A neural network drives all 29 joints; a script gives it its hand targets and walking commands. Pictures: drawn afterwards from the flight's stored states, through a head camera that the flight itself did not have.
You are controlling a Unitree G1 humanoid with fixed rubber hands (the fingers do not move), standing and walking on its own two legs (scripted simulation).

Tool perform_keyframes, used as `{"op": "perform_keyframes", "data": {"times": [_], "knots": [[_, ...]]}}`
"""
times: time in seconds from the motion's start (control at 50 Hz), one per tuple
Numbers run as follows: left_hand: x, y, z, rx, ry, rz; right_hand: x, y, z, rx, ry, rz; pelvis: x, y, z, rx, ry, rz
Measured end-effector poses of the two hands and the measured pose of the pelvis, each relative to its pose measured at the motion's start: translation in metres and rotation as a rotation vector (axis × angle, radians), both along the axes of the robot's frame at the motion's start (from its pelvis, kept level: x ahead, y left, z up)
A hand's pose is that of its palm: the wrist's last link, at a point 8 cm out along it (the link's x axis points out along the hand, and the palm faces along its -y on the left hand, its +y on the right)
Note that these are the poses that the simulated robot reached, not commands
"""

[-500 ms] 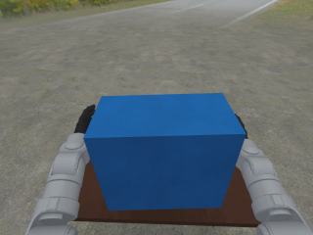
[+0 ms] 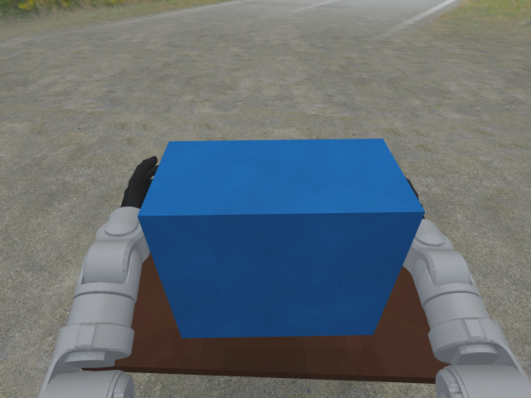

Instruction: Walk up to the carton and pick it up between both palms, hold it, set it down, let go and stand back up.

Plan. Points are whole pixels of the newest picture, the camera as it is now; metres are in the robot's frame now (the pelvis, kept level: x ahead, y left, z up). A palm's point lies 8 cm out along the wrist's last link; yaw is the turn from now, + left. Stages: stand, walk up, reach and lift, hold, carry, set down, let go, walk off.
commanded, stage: reach and lift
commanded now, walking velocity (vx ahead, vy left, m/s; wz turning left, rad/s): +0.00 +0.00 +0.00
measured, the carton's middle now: (277, 243) +0.35 -0.01 +0.12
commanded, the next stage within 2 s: hold in 0.50 s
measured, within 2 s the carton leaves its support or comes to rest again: neither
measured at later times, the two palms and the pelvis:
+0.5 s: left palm (132, 209) +0.36 +0.19 +0.19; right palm (409, 220) +0.35 -0.21 +0.16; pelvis -0.01 +0.00 +0.00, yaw +0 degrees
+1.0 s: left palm (127, 206) +0.34 +0.19 +0.20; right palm (413, 217) +0.35 -0.21 +0.17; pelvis -0.01 +0.00 +0.00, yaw +0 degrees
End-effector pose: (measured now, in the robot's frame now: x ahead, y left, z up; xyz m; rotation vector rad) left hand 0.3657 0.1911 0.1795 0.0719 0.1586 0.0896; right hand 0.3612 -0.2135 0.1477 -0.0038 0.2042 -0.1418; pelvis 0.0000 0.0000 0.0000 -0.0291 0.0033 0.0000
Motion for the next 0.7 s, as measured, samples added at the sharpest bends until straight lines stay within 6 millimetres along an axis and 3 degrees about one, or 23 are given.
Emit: {"op": "perform_keyframes", "data": {"times": [0.7], "knots": [[-0.016, 0.003, 0.014, 0.001, 0.007, 0.012, -0.012, 0.003, 0.013, -0.004, 0.004, 0.015, -0.009, 0.002, 0.0, -0.002, -0.026, 0.001]]}}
